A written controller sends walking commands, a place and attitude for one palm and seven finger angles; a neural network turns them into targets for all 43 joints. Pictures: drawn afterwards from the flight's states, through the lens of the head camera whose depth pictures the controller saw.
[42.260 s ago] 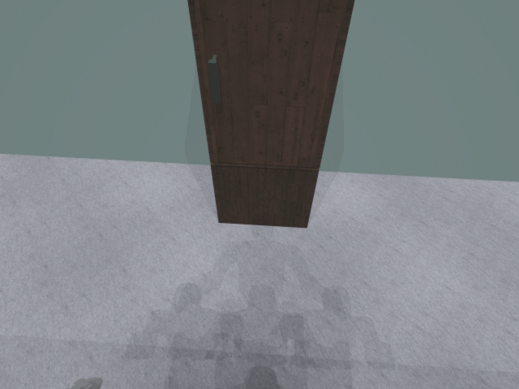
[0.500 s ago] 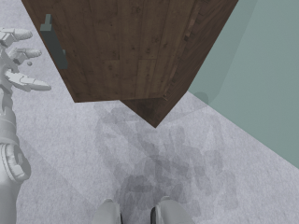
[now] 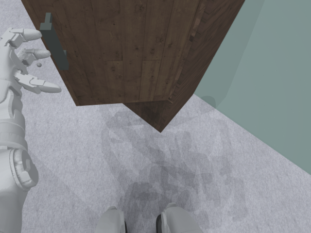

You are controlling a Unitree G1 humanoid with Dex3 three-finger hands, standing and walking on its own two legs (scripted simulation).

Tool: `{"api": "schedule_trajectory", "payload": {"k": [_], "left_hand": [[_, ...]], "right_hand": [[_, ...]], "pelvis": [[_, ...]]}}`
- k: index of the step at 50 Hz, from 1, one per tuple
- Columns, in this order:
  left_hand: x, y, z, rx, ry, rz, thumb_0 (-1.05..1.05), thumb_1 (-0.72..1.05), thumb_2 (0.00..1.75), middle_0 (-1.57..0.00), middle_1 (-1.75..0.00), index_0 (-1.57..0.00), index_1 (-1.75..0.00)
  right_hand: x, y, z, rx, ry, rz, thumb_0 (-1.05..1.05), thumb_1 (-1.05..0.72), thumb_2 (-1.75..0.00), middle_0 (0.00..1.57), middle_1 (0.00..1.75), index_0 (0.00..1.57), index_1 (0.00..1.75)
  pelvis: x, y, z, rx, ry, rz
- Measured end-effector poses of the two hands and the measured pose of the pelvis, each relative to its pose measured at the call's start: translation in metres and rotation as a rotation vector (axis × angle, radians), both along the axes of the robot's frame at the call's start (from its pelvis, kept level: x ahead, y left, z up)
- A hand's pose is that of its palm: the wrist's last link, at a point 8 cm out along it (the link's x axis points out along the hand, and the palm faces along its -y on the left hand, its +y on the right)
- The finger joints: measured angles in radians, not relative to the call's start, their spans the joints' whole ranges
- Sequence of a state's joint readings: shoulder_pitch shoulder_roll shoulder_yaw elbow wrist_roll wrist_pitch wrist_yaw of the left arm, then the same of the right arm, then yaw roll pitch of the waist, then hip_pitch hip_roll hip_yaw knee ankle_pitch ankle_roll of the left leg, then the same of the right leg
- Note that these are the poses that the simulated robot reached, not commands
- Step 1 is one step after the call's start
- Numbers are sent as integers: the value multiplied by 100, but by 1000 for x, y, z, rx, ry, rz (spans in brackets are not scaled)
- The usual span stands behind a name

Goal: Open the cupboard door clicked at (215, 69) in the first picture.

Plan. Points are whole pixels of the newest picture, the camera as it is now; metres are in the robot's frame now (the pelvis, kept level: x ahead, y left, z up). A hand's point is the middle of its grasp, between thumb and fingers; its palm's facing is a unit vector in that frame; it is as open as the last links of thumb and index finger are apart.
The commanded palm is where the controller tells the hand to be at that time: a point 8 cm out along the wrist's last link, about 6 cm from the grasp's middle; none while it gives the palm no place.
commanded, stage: slide the fingers in behind the handle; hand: left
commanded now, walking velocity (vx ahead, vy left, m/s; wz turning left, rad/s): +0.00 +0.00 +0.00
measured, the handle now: (56, 43) +0.57 +0.21 +0.08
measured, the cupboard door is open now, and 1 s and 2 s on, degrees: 46 46 45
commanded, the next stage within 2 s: move the hooked fingers beside the handle in 1.26 s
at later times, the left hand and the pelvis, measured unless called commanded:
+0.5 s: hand (48, 69) +0.49 +0.21 +0.08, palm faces +0.08 -1.00 -0.01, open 14.2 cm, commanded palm +0.47 +0.24 +0.08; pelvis +0.00 +0.00 +0.00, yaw +1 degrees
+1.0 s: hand (50, 68) +0.49 +0.21 +0.08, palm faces +0.12 -0.99 -0.03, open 14.2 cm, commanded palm +0.48 +0.21 +0.08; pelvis -0.01 -0.01 +0.00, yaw +4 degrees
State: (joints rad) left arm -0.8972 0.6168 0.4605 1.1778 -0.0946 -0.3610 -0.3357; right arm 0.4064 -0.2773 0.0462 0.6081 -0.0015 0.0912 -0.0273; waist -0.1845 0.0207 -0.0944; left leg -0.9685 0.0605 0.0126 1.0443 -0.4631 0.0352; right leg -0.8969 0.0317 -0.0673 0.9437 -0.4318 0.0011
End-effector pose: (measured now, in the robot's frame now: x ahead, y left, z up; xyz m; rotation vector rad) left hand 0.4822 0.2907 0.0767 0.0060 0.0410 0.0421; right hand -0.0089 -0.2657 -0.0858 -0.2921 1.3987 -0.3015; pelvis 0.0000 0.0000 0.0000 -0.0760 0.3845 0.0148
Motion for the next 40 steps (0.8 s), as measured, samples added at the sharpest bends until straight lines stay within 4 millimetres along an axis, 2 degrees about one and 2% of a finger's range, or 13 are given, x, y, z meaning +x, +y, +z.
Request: {"api": "schedule_trajectory", "payload": {"k": [11, 22, 40], "left_hand": [[-10, -15, 7, -8, -14, -1, -1, -50, 30, -30, -120, -30, -120], [-18, -23, 7, 4, -26, 26, -1, -50, 30, -29, -120, -28, -119], [-20, -29, 7, 18, -35, 69, -1, -50, 30, -27, -122, -24, -122]], "right_hand": [[6, 8, -4, 46, -27, -3, 0, -91, -90, 20, 30, 20, 30], [18, 4, -8, 47, -72, 27, 0, -91, -90, 20, 30, 20, 30], [12, -5, -15, 53, -15, 79, 0, -91, -90, 20, 30, 20, 30]], "pelvis": [[2, 1, 4, 7, -25, -2], [-3, -2, 2, 12, -35, 6], [-7, -8, -2, 10, -20, 45]]}}
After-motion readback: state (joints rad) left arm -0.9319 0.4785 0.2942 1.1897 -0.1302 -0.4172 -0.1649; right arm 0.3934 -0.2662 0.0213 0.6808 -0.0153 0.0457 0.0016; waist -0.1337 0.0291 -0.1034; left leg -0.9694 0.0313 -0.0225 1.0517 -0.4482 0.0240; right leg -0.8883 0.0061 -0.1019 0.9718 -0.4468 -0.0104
